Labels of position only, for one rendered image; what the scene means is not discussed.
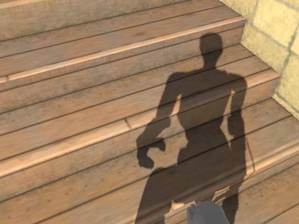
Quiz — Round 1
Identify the robot right thigh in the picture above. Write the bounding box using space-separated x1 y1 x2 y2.
187 201 230 224

